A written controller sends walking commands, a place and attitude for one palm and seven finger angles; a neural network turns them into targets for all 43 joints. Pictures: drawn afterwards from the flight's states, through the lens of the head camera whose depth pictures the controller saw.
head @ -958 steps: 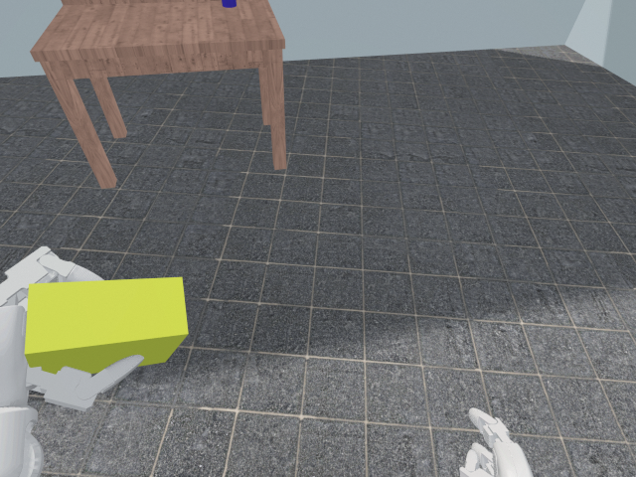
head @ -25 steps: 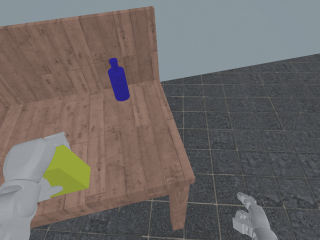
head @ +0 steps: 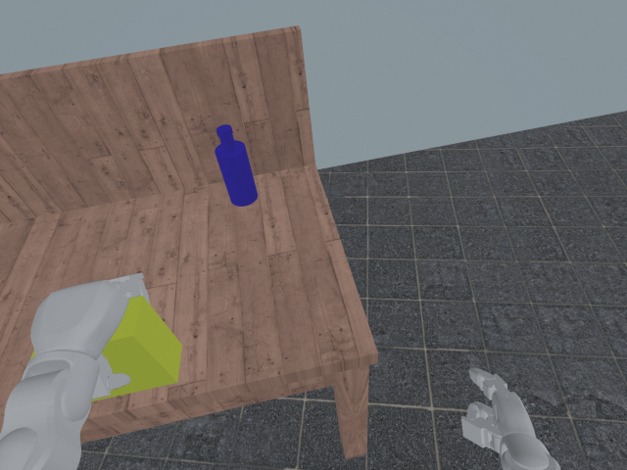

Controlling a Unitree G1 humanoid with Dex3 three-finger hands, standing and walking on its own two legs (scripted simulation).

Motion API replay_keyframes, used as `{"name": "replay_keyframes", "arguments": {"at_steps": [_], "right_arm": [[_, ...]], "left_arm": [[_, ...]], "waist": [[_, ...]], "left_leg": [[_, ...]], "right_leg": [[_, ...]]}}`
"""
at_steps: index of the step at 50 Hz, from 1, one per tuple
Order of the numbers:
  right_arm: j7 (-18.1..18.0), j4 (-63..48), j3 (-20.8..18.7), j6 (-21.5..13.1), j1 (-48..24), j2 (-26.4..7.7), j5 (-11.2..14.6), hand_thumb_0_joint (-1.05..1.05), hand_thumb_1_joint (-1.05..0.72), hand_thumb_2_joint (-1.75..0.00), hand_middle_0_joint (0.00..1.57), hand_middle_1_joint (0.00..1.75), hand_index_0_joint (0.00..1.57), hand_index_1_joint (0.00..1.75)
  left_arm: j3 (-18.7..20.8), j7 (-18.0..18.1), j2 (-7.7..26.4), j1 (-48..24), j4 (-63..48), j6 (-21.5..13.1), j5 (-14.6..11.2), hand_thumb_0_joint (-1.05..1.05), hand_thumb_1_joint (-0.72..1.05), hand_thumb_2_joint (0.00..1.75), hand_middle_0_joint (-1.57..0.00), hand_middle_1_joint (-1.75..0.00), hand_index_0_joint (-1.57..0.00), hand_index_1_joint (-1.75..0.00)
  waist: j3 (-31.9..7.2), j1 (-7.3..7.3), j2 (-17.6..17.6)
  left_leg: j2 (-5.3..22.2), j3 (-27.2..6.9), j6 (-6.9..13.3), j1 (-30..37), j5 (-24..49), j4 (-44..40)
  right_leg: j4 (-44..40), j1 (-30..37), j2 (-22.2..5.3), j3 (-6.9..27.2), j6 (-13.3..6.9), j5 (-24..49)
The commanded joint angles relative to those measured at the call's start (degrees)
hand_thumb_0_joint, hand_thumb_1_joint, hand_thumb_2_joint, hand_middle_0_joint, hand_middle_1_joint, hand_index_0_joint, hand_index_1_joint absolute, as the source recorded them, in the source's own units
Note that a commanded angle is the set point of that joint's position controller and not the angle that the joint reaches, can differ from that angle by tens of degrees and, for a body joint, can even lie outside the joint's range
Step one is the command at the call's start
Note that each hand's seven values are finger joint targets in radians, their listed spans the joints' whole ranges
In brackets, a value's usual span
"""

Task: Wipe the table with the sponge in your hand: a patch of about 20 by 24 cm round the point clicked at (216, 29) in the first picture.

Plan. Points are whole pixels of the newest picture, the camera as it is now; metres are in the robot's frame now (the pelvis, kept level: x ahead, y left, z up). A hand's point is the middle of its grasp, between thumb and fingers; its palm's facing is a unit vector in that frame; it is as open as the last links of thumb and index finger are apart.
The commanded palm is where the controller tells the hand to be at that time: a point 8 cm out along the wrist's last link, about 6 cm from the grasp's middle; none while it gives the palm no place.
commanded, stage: turn the palm down, sponge in hand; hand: left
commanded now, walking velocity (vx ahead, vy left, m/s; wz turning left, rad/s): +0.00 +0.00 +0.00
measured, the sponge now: (123, 358) +0.21 +0.29 +0.04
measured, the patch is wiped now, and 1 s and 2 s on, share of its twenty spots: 0.00 0.00 0.00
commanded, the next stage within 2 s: move the sponge above the wiping area in 0.14 s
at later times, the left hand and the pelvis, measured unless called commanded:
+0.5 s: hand (135, 329) +0.24 +0.27 +0.08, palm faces -0.03 -0.08 -1.00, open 9.8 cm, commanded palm +0.21 +0.27 +0.14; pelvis +0.01 +0.00 +0.00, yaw -1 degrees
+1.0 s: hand (135, 328) +0.25 +0.28 +0.06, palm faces -0.03 -0.07 -1.00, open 9.8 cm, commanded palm +0.22 +0.28 +0.12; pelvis +0.01 +0.00 +0.00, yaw -1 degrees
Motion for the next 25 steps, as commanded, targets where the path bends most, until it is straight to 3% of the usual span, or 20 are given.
{"name": "replay_keyframes", "arguments": {"at_steps": [1,2,3,4,6,7,8,10,12,13,14,15,17,18,19,20,22,23,24,25], "right_arm": [[-0.1,-9.67,-2.38,-3.16,-10.45,-5.97,-0.4,0.0,-0.9,-0.9,0.2,0.3,0.2,0.3],[-0.15,-9.6,-2.14,-3.2,-12.19,-5.91,-0.27,0.0,-0.9,-0.9,0.2,0.3,0.2,0.3],[-0.13,-10.22,-2.26,-3.38,-11.05,-5.45,-0.14,0.0,-0.9,-0.9,0.2,0.3,0.2,0.3],[0.07,-9.66,-2.45,-3.39,-10.1,-5.89,-0.28,0.0,-0.9,-0.9,0.2,0.3,0.2,0.3],[0.15,-9.62,-2.77,-2.92,-9.99,-6.11,-0.31,0.0,-0.9,-0.9,0.2,0.3,0.2,0.3],[0.15,-9.52,-2.48,-2.81,-11.92,-6.15,-0.09,0.0,-0.9,-0.9,0.2,0.3,0.2,0.3],[0.14,-10.08,-2.44,-2.92,-10.89,-5.62,-0.01,0.0,-0.9,-0.9,0.2,0.3,0.2,0.3],[0.22,-9.74,-2.93,-2.8,-10.1,-6.09,0.09,0.0,-0.9,-0.9,0.2,0.3,0.2,0.3],[0.29,-9.78,-2.52,-2.67,-12.09,-6.22,0.14,0.0,-0.9,-0.9,0.2,0.3,0.2,0.3],[0.31,-10.41,-2.5,-2.87,-10.93,-5.76,0.22,0.0,-0.9,-0.9,0.2,0.3,0.2,0.3],[0.36,-9.8,-2.72,-2.82,-10.22,-6.21,0.18,0.0,-0.9,-0.9,0.2,0.3,0.2,0.3],[0.31,-9.9,-2.9,-2.64,-10.14,-6.19,0.24,0.0,-0.9,-0.9,0.2,0.3,0.2,0.3],[0.38,-9.82,-2.58,-2.69,-11.94,-6.13,0.25,0.0,-0.9,-0.9,0.2,0.3,0.2,0.3],[0.38,-10.41,-2.59,-2.88,-10.7,-5.81,0.25,0.0,-0.9,-0.9,0.2,0.3,0.2,0.3],[0.41,-10.02,-2.81,-2.95,-10.02,-6.08,0.12,0.0,-0.9,-0.9,0.2,0.3,0.2,0.3],[0.33,-9.97,-3.03,-2.94,-10.0,-5.99,0.15,0.0,-0.9,-0.9,0.2,0.3,0.2,0.3],[0.38,-9.77,-2.78,-2.82,-11.48,-6.2,-0.06,0.0,-0.9,-0.9,0.2,0.3,0.2,0.3],[0.31,-10.11,-2.78,-2.87,-10.29,-5.85,0.06,0.0,-0.9,-0.9,0.2,0.3,0.2,0.3],[0.24,-9.4,-2.86,-2.79,-9.79,-6.13,-0.03,0.0,-0.9,-0.9,0.2,0.3,0.2,0.3],[0.1,-9.24,-3.14,-2.58,-9.31,-6.18,0.02,0.0,-0.9,-0.9,0.2,0.3,0.2,0.3]], "left_arm": [[9.9,2.41,14.6,-10.58,-11.16,-0.67,1.4,0.0,0.1,1.3,-1.2,-1.6,-1.2,-1.6],[12.01,2.66,15.95,-9.67,-11.34,-0.3,1.38,0.0,0.1,1.3,-1.2,-1.6,-1.2,-1.6],[8.8,2.66,12.28,-9.95,-12.69,-0.65,0.83,0.0,0.1,1.3,-1.2,-1.6,-1.2,-1.6],[10.81,2.87,14.59,-9.55,-11.89,-0.79,1.32,0.0,0.1,1.3,-1.2,-1.6,-1.2,-1.6],[10.73,3.15,14.51,-9.5,-11.22,-0.56,1.53,0.0,0.1,1.3,-1.2,-1.6,-1.2,-1.6],[12.13,3.31,15.62,-9.18,-11.65,0.06,1.54,0.0,0.1,1.3,-1.2,-1.6,-1.2,-1.6],[9.04,3.26,12.4,-10.03,-12.16,0.16,1.16,0.0,0.1,1.3,-1.2,-1.6,-1.2,-1.6],[9.43,3.3,12.84,-8.79,-10.95,0.37,0.98,0.0,0.1,1.3,-1.2,-1.6,-1.2,-1.6],[11.37,3.4,15.01,-8.95,-11.74,1.09,1.38,0.0,0.1,1.3,-1.2,-1.6,-1.2,-1.6],[7.85,3.14,11.18,-9.18,-11.75,1.12,0.96,0.0,0.1,1.3,-1.2,-1.6,-1.2,-1.6],[9.45,3.03,13.11,-8.38,-10.21,1.2,1.21,0.0,0.1,1.3,-1.2,-1.6,-1.2,-1.6],[7.75,2.91,11.43,-8.4,-10.15,1.21,1.0,0.0,0.1,1.3,-1.2,-1.6,-1.2,-1.6],[8.59,3.03,12.58,-9.42,-10.59,1.54,1.74,0.0,0.1,1.3,-1.2,-1.6,-1.2,-1.6],[5.71,2.9,9.84,-10.54,-11.64,1.21,1.6,0.0,0.1,1.3,-1.2,-1.6,-1.2,-1.6],[7.37,3.13,11.73,-9.86,-10.73,0.95,1.93,0.0,0.1,1.3,-1.2,-1.6,-1.2,-1.6],[6.11,3.3,10.26,-9.72,-10.49,0.77,1.85,0.0,0.1,1.3,-1.2,-1.6,-1.2,-1.6],[9.24,3.98,13.41,-9.91,-10.97,0.98,2.69,0.0,0.1,1.3,-1.2,-1.6,-1.2,-1.6],[7.08,4.15,11.08,-11.06,-11.03,0.88,2.56,0.0,0.1,1.3,-1.2,-1.6,-1.2,-1.6],[8.98,4.53,13.21,-11.66,-9.09,0.99,3.08,0.0,0.1,1.3,-1.2,-1.6,-1.2,-1.6],[8.8,4.86,12.55,-11.58,-8.03,1.02,2.91,0.0,0.1,1.3,-1.2,-1.6,-1.2,-1.6]], "waist": [[-11.33,0.07,-3.98],[-10.29,0.69,-3.33],[-11.4,-0.33,-3.5],[-12.19,0.04,-4.47],[-11.97,0.14,-3.98],[-10.56,0.57,-2.37],[-11.51,-0.1,-2.64],[-11.47,-0.26,-4.05],[-11.02,0.48,-2.63],[-11.72,-0.23,-3.64],[-11.45,-0.07,-4.89],[-11.35,-0.55,-4.48],[-10.61,0.1,-2.96],[-11.79,-0.53,-3.38],[-12.01,-0.16,-4.46],[-11.8,-0.55,-4.59],[-11.89,0.47,-3.86],[-13.04,-0.27,-4.03],[-12.41,-0.15,-5.1],[-12.84,-0.4,-5.23]], "left_leg": [[-1.96,-1.96,2.5,9.72,9.42,-1.34],[-2.23,-2.13,2.46,10.05,9.35,-1.27],[-1.81,-1.22,2.77,10.2,10.39,-0.63],[-1.83,-1.76,2.49,9.98,11.76,-0.47],[-1.8,-1.73,2.48,9.71,12.1,-0.46],[-2.05,-2.12,2.34,9.9,11.23,-0.82],[-1.78,-1.3,2.59,9.75,11.55,-0.63],[-1.71,-1.62,2.48,9.31,11.8,-0.52],[-2.04,-2.04,2.32,9.65,11.7,-0.72],[-1.76,-1.29,2.63,9.31,11.88,-0.46],[-1.84,-1.65,2.5,8.98,12.22,-0.32],[-1.69,-1.53,2.59,8.87,12.11,-0.54],[-2.0,-1.77,2.44,9.53,11.1,-0.65],[-1.65,-1.38,2.67,9.55,11.14,-0.51],[-1.74,-1.93,2.57,9.33,11.31,-0.52],[-1.52,-1.53,2.73,9.49,11.38,-0.46],[-1.92,-1.95,2.51,9.92,11.74,-0.45],[-1.65,-1.36,2.73,9.59,12.0,-0.2],[-1.76,-1.62,2.52,9.26,11.94,-0.09],[-1.52,-1.49,2.57,8.99,11.73,-0.24]], "right_leg": [[-4.84,-3.99,0.13,4.42,-1.63,11.9],[-5.25,-4.1,0.8,6.55,-2.24,12.0],[-4.47,-3.58,0.1,4.55,-1.67,14.01],[-4.17,-3.54,0.22,4.93,-1.82,15.16],[-3.85,-3.54,0.03,4.58,-1.66,15.7],[-4.35,-3.9,0.74,6.48,-2.32,14.54],[-3.8,-3.43,0.09,4.18,-1.76,15.34],[-3.6,-3.44,0.0,4.55,-1.6,15.74],[-3.73,-3.68,0.65,6.21,-2.2,15.44],[-3.15,-3.36,0.04,3.94,-1.61,16.23],[-3.36,-3.83,0.12,4.43,-1.55,16.43],[-3.16,-3.59,-0.02,4.24,-1.46,16.63],[-3.67,-4.78,0.69,5.96,-2.05,14.88],[-3.19,-4.56,0.2,3.9,-1.58,14.91],[-3.25,-4.55,0.31,4.32,-1.62,14.54],[-3.15,-4.65,0.16,4.24,-1.52,15.16],[-3.3,-4.34,0.79,6.12,-2.18,15.6],[-2.7,-3.86,0.23,4.13,-1.71,16.12],[-3.0,-4.5,0.39,4.72,-1.74,15.82],[-2.72,-3.96,0.2,4.4,-1.66,15.81]]}}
